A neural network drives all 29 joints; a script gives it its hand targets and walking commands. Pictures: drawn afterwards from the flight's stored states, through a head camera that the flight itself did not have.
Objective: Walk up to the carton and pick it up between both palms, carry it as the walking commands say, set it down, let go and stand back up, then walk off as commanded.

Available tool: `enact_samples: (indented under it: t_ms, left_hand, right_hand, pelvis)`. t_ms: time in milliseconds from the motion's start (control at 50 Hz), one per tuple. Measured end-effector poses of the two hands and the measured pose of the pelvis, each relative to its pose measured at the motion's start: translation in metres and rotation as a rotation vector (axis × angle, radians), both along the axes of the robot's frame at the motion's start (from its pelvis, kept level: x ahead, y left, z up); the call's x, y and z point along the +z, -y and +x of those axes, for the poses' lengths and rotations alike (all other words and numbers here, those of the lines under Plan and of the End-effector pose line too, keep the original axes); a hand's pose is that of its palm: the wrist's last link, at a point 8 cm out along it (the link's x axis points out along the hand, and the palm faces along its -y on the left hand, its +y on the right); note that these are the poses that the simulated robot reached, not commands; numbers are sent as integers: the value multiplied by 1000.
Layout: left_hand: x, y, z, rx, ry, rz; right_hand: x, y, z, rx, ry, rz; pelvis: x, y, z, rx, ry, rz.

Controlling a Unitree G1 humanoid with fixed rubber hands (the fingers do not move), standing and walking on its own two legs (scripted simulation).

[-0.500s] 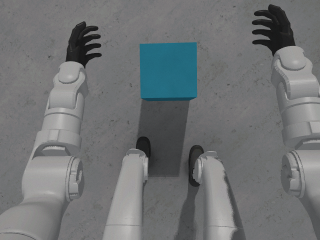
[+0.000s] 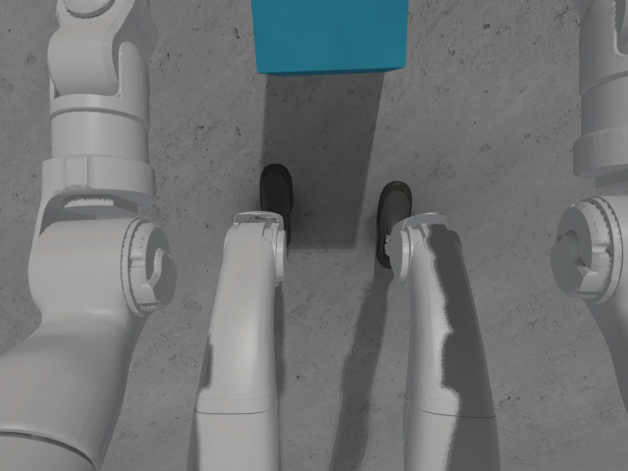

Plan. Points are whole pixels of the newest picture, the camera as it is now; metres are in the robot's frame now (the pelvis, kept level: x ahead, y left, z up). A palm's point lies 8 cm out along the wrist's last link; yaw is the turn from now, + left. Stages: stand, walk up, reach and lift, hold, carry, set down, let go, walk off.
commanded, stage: reach and lift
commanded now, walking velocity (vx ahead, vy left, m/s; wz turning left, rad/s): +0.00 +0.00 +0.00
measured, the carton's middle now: (330, 5) +0.55 +0.02 -0.52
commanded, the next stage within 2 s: none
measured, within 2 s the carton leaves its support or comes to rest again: neither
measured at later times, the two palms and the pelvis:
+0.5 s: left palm out of the picture +0.54 +0.19 -0.32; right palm out of the picture +0.56 -0.16 -0.31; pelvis -0.05 +0.01 -0.18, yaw +0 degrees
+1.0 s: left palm out of the picture +0.56 +0.19 -0.46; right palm out of the picture +0.56 -0.17 -0.46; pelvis -0.02 +0.02 -0.27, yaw -1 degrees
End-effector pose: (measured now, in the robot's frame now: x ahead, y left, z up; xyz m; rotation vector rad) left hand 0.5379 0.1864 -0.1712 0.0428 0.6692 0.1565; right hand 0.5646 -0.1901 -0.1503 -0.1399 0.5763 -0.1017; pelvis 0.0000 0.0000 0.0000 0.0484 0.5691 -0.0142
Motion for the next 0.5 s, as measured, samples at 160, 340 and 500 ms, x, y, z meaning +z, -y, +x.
enact_samples:
  t_ms: [160, 340, 500]
  left_hand:
    - [-55, 11, -2, -6, 8, -13]
    - [-123, 9, 2, 59, 38, -22]
    - [-153, -3, 6, 96, -12, -27]
  right_hand:
    - [-64, -7, -13, -8, -48, 29]
    - [-146, -16, -21, -88, -62, 84]
    - [-161, -28, -7, -79, -47, 103]
  pelvis:
    - [-63, -2, -29, -2, -22, 5]
    - [-143, -7, -50, -8, -35, 6]
    - [-183, -10, -49, -5, -7, 5]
